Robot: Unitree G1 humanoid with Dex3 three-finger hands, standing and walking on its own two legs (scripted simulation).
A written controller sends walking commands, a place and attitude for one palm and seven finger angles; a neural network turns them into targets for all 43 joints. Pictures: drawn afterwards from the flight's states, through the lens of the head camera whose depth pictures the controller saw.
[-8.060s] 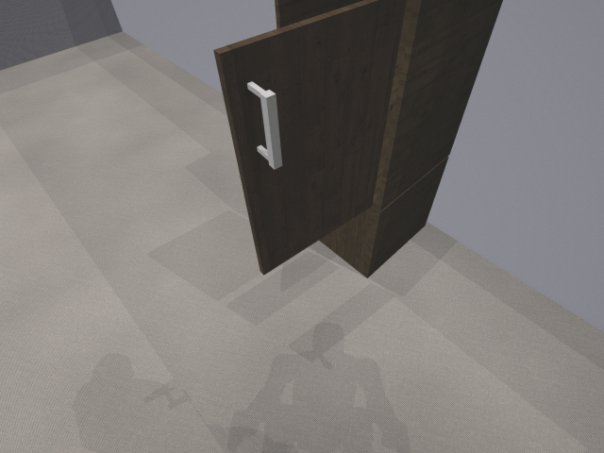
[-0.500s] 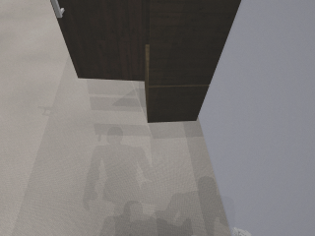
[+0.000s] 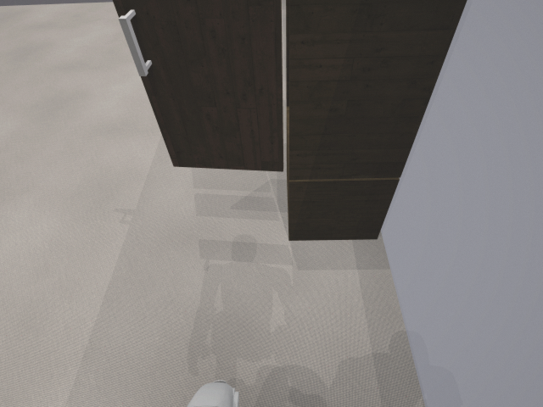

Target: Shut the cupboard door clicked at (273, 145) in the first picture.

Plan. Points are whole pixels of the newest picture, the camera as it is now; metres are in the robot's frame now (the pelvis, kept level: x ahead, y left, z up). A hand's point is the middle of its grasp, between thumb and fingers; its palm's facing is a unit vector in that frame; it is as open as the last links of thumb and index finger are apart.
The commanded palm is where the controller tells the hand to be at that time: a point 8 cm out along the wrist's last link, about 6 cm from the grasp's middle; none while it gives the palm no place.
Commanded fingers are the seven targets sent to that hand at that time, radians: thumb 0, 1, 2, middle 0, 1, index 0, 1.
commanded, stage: take the last steps up to it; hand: left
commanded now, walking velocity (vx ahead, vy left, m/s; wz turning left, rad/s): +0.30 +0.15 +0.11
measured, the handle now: (137, 44) +0.91 +0.39 +0.11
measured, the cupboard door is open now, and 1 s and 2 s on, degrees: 84 84 84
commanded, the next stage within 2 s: come to a stop and stand still in 0.90 s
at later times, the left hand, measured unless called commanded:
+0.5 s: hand (122, 351) +0.24 +0.31 -0.17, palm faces +0.06 -0.98 -0.21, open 7.4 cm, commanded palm none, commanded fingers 0.00 0.90 0.90 -0.20 -0.30 -0.20 -0.30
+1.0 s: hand (143, 282) +0.38 +0.31 -0.18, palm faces +0.04 -0.98 -0.21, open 7.2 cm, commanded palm none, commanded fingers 0.00 0.90 0.90 -0.20 -0.30 -0.20 -0.30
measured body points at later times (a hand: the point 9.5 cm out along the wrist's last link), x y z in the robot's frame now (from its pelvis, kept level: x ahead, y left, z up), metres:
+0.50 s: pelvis +0.17 +0.12 -0.01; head +0.20 +0.11 +0.44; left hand +0.24 +0.36 -0.15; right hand +0.22 -0.12 -0.16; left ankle +0.16 +0.19 -0.75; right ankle +0.22 +0.01 -0.69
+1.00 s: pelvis +0.36 +0.12 -0.01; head +0.40 +0.13 +0.44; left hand +0.38 +0.36 -0.16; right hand +0.38 -0.11 -0.16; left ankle +0.43 +0.26 -0.73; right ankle +0.33 +0.01 -0.75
